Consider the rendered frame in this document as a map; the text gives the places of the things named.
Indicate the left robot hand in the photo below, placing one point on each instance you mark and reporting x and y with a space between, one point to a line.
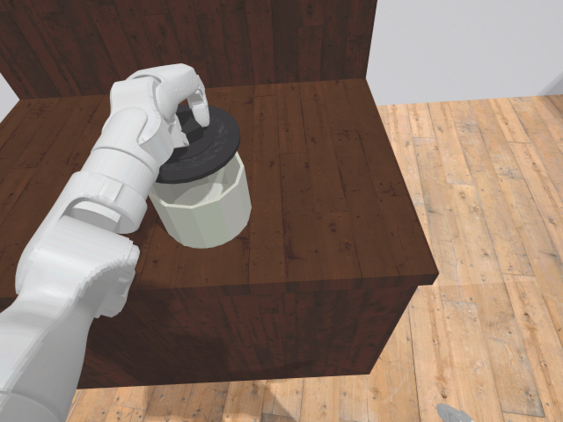
187 85

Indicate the knob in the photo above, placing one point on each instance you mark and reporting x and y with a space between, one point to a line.
189 126

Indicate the robot left upper arm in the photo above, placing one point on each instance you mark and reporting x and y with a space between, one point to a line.
81 271

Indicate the right robot hand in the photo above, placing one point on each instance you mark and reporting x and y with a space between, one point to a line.
450 414

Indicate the pot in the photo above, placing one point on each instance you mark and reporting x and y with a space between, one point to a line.
206 212

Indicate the left robot forearm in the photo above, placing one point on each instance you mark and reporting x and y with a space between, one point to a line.
111 189

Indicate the table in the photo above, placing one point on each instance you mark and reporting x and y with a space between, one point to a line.
333 251

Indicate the lid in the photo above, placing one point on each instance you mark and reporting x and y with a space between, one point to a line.
206 154

